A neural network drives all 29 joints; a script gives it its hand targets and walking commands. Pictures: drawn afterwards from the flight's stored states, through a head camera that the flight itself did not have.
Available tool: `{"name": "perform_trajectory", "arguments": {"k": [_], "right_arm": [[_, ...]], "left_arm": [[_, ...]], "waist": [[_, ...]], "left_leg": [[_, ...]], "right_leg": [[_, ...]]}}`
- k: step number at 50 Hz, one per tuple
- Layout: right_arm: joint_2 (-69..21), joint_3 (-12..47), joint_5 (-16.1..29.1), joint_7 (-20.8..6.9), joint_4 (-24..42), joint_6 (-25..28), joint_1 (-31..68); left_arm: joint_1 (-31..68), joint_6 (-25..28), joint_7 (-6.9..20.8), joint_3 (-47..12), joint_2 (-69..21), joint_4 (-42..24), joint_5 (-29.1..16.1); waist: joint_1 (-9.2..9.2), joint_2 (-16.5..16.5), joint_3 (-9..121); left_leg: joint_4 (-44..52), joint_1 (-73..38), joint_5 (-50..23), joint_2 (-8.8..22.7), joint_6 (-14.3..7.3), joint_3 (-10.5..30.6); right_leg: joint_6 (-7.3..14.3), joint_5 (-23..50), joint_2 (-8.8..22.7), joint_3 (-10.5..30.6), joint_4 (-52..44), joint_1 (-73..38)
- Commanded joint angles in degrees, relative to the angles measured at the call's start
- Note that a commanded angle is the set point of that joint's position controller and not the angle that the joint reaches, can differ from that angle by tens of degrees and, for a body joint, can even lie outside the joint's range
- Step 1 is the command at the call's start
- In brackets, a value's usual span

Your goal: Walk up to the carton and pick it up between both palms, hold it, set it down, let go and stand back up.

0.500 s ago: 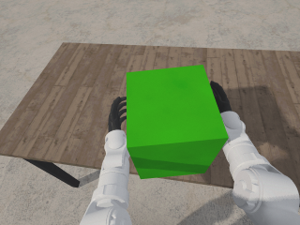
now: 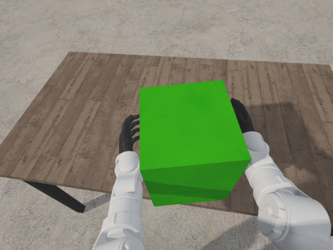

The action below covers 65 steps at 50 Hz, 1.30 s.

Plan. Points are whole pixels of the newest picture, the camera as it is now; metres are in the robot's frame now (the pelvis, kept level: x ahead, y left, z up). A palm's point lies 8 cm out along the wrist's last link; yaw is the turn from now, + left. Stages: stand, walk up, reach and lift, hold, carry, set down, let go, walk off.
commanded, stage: reach and lift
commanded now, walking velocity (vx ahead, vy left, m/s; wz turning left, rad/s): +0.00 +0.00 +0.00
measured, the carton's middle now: (185, 148) +0.38 +0.05 +0.01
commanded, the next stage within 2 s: none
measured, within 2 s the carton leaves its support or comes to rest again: leaves its support in 1.64 s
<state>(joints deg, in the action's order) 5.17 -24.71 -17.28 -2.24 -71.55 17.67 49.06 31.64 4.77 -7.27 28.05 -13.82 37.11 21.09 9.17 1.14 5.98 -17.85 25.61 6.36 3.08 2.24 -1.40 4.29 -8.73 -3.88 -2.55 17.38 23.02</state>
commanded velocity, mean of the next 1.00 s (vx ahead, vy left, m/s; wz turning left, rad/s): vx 0.00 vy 0.00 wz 0.00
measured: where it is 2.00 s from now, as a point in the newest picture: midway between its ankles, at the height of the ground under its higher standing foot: outside the picture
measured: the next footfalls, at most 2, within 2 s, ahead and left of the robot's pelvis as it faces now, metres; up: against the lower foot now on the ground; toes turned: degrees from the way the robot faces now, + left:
none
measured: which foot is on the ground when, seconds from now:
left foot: down 0.00-1.00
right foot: down 0.00-1.00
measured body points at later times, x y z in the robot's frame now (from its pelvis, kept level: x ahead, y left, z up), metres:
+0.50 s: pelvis +0.00 +0.00 +0.00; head +0.07 +0.00 +0.44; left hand +0.36 +0.19 +0.03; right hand +0.46 -0.09 +0.04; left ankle +0.01 +0.14 -0.74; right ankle -0.02 -0.07 -0.74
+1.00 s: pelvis -0.01 +0.00 +0.00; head +0.07 +0.00 +0.44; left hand +0.36 +0.19 +0.03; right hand +0.45 -0.09 +0.04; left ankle +0.01 +0.14 -0.74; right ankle -0.02 -0.07 -0.74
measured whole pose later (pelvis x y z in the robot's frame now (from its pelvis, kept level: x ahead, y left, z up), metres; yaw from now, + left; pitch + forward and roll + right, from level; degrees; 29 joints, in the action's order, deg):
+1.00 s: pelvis -0.01 +0.00 +0.00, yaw +1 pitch +16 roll +0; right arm 6.1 -21.0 -15.9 0.1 -73.3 19.6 50.2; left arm 33.1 6.6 -7.8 28.3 -13.1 39.7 17.6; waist 8.6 0.8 7.0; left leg -17.4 27.9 5.2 3.4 2.0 -2.4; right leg 4.4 -8.2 -3.5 -4.0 17.4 25.1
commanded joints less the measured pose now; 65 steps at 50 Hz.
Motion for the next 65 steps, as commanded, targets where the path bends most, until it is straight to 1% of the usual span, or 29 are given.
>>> {"name": "perform_trajectory", "arguments": {"k": [1, 9, 27, 41, 44, 47, 48, 49, 50, 51, 52, 53, 54, 55, 56, 57, 58, 59, 60, 61, 62, 63, 64, 65], "right_arm": [[-25.95, 9.41, -2.44, -5.44, 4.72, 4.71, 27.67], [-27.01, 9.32, -2.69, -5.53, 4.32, 3.96, 27.45], [-28.04, 9.71, -2.32, -5.31, 3.22, 4.42, 27.81], [-28.52, 10.14, -1.93, -5.01, 2.31, 4.37, 28.15], [-28.72, 11.25, -1.86, -4.57, 2.81, 5.38, 29.34], [-28.96, 13.62, -1.98, -3.69, 4.23, 7.80, 31.46], [-30.48, 13.84, -1.38, -3.03, 4.28, 8.08, 28.57], [-30.68, 14.64, -1.34, -2.86, 4.43, 8.34, 28.69], [-29.80, 14.45, -1.33, -3.04, 3.01, 8.76, 28.69], [-29.85, 15.23, -1.28, -3.01, 4.28, 9.79, 29.51], [-30.41, 15.54, -1.60, -2.85, 5.11, 10.55, 30.38], [-30.32, 16.07, -1.59, -2.67, 6.47, 11.42, 31.40], [-30.65, 16.78, -1.46, -2.41, 5.95, 11.69, 31.51], [-29.98, 17.06, -1.55, -2.51, 6.23, 12.47, 32.17], [-30.24, 17.26, -1.59, -2.36, 4.58, 12.53, 31.35], [-29.87, 17.09, -2.22, -2.19, 3.89, 12.86, 31.01], [-29.95, 16.26, -2.57, -1.97, 3.24, 12.75, 31.41], [-30.01, 16.62, -2.94, -2.07, 4.20, 13.58, 32.06], [-30.42, 16.82, -2.92, -1.99, 3.03, 13.59, 31.11], [-30.10, 16.41, -2.71, -2.13, 1.75, 13.55, 31.20], [-30.40, 16.46, -2.55, -2.18, 1.46, 13.11, 30.39], [-30.02, 17.23, -2.07, -2.24, 1.55, 12.74, 30.60], [-30.14, 17.64, -1.65, -2.20, 0.98, 12.61, 30.30], [-30.08, 18.71, -0.74, -2.12, 0.89, 12.44, 30.02]], "left_arm": [[27.75, 3.42, 2.47, -15.85, -21.00, -2.55, 1.40], [28.80, 3.28, 2.47, -15.60, -21.02, -2.00, 1.09], [29.47, 3.39, 1.96, -16.11, -21.79, -1.41, 0.76], [30.65, 3.44, 1.52, -16.29, -21.82, -0.70, 0.06], [31.77, 3.87, 1.36, -16.75, -22.25, -0.32, -0.66], [33.28, 5.15, 1.38, -17.75, -23.50, 0.01, -1.53], [32.39, 5.40, 2.18, -19.00, -22.92, 1.17, -2.12], [32.71, 5.74, 2.55, -18.85, -22.74, 1.45, -2.29], [32.75, 5.93, 2.46, -19.23, -23.44, 1.11, -2.24], [33.97, 6.66, 2.34, -19.75, -23.73, 0.37, -2.58], [34.60, 7.31, 2.30, -19.74, -23.50, 0.92, -2.73], [34.22, 7.59, 2.22, -20.86, -24.43, 1.65, -3.07], [34.10, 7.75, 2.23, -20.57, -24.04, 2.63, -2.79], [34.35, 7.96, 2.16, -20.94, -24.73, 2.98, -2.60], [35.61, 8.41, 2.23, -20.49, -24.03, 2.58, -2.59], [35.76, 8.74, 2.36, -20.66, -24.27, 3.02, -2.51], [37.27, 8.76, 2.58, -20.53, -24.03, 3.28, -2.62], [38.05, 9.35, 2.36, -20.82, -24.57, 2.47, -2.90], [37.69, 9.34, 2.25, -20.62, -24.08, 3.21, -2.44], [38.11, 9.42, 2.15, -20.50, -23.94, 3.10, -2.50], [37.66, 9.00, 2.04, -20.86, -24.35, 3.54, -2.17], [35.91, 8.38, 1.94, -21.20, -24.42, 4.70, -2.25], [36.47, 8.29, 1.90, -21.80, -24.68, 4.26, -2.74], [35.39, 7.74, 1.77, -22.92, -25.42, 4.61, -2.83]], "waist": [[0.15, 4.12, 31.75], [0.03, 4.52, 31.83], [0.01, 4.14, 32.02], [-0.06, 4.14, 32.06], [-0.38, 4.48, 33.26], [-0.86, 4.80, 36.25], [-2.83, 6.01, 36.10], [-2.29, 5.81, 35.74], [-2.33, 4.61, 35.73], [-1.90, 4.87, 37.44], [-1.81, 5.39, 38.32], [-2.27, 4.99, 39.80], [-1.97, 5.13, 38.46], [-1.77, 4.34, 38.96], [-2.21, 5.23, 37.26], [-2.78, 5.13, 36.54], [-3.48, 5.47, 34.84], [-2.42, 4.75, 37.01], [-2.36, 5.10, 37.14], [-2.24, 4.95, 37.06], [-2.32, 4.12, 37.69], [-1.75, 4.00, 36.60], [-2.25, 3.63, 37.28], [-2.27, 2.98, 38.12]], "left_leg": [[-2.72, -11.39, -22.98, -1.10, -2.35, -4.99], [-2.06, -10.60, -20.30, -1.08, -2.79, -5.13], [-2.41, -10.70, -21.15, -1.01, -2.83, -4.83], [-2.25, -10.12, -19.93, -1.00, -3.07, -4.70], [-2.23, -9.57, -20.16, -0.93, -2.93, -4.68], [-2.35, -8.70, -21.55, -0.73, -2.32, -4.52], [-2.25, -8.42, -18.12, -1.18, -2.93, -4.69], [-1.62, -7.61, -16.99, -1.14, -3.09, -4.47], [-1.17, -8.18, -17.53, -0.77, -2.58, -4.15], [-1.56, -8.55, -17.87, -0.81, -2.57, -4.39], [-2.01, -7.67, -17.70, -0.98, -2.75, -4.51], [-2.30, -8.37, -18.77, -0.77, -2.47, -4.17], [-2.43, -7.66, -18.92, -0.87, -2.55, -4.18], [-2.03, -7.53, -18.32, -0.76, -2.35, -4.13], [-1.44, -7.65, -17.06, -0.89, -2.53, -4.17], [-0.79, -7.67, -15.58, -0.94, -2.46, -4.36], [-0.03, -7.23, -12.62, -0.88, -2.59, -4.41], [-0.12, -7.11, -12.96, -0.56, -2.45, -4.40], [-0.05, -7.16, -12.55, -0.44, -2.58, -4.52], [0.12, -8.05, -12.54, -0.30, -2.58, -4.56], [-0.27, -9.72, -13.44, -0.30, -2.35, -4.67], [-0.56, -10.46, -13.95, -0.37, -2.61, -4.53], [-0.83, -10.99, -15.27, -0.37, -2.46, -4.48], [-1.21, -12.42, -16.35, -0.37, -2.20, -4.32]], "right_leg": [[-4.01, 25.49, 2.82, -0.83, 2.87, -19.16], [-4.13, 23.64, 3.21, -0.47, 2.61, -19.05], [-3.96, 23.58, 2.99, -0.58, 2.62, -17.78], [-4.02, 22.21, 3.11, -0.39, 2.35, -16.74], [-4.38, 25.11, 3.35, -0.32, 2.85, -17.38], [-4.95, 32.75, 3.80, -0.42, 4.23, -19.66], [-5.50, 32.68, 4.13, -0.44, 4.05, -21.73], [-5.76, 33.30, 4.30, -0.29, 4.37, -21.83], [-5.42, 33.49, 4.14, -0.84, 4.47, -20.69], [-5.25, 32.47, 3.87, -1.00, 4.36, -20.03], [-5.41, 33.47, 3.97, -0.81, 4.68, -20.36], [-5.31, 34.63, 3.75, -1.05, 4.96, -20.35], [-5.21, 34.76, 3.66, -1.07, 5.03, -21.24], [-5.01, 34.00, 3.75, -1.17, 4.95, -20.28], [-5.15, 33.06, 3.83, -1.35, 4.74, -20.77], [-5.19, 31.26, 4.08, -1.27, 4.33, -21.03], [-5.48, 28.74, 4.36, -1.02, 3.87, -20.01], [-5.48, 28.77, 4.63, -0.78, 4.24, -19.74], [-5.46, 28.32, 4.41, -0.86, 4.17, -19.44], [-5.01, 25.94, 3.95, -1.27, 3.82, -17.94], [-4.52, 24.60, 3.69, -1.25, 3.32, -17.04], [-4.31, 23.80, 3.34, -1.36, 2.86, -16.46], [-4.36, 24.57, 3.29, -1.39, 2.91, -16.51], [-4.20, 25.11, 3.01, -1.53, 2.82, -16.34]]}}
